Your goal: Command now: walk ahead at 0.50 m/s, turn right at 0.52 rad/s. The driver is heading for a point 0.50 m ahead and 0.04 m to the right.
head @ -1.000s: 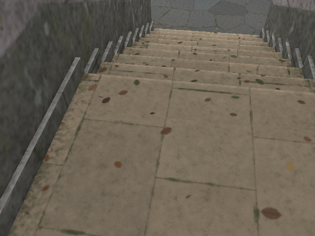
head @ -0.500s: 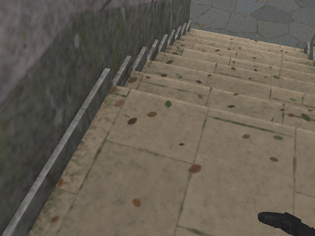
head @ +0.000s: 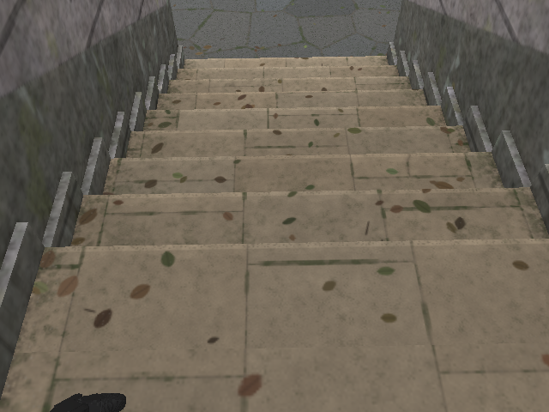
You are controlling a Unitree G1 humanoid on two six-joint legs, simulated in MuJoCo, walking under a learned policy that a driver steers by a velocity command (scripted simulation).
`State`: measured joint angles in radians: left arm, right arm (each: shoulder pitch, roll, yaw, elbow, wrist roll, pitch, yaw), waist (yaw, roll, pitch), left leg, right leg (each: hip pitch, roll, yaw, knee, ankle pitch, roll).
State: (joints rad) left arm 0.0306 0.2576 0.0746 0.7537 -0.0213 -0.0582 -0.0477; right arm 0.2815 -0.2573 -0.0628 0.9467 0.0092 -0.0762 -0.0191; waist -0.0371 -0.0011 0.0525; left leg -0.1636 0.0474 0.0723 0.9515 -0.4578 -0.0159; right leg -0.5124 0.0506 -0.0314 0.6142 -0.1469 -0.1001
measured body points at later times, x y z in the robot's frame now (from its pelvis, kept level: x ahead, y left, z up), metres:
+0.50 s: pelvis +0.30 +0.02 +0.01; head +0.32 +0.01 +0.46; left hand +0.37 +0.28 -0.12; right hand +0.45 -0.24 -0.08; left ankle +0.40 +0.11 -0.72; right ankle +0.12 -0.07 -0.67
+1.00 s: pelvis +0.41 +0.01 +0.02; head +0.43 +0.00 +0.47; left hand +0.64 +0.22 -0.08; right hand +0.47 -0.28 -0.09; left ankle +0.40 +0.11 -0.72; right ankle +0.42 -0.12 -0.72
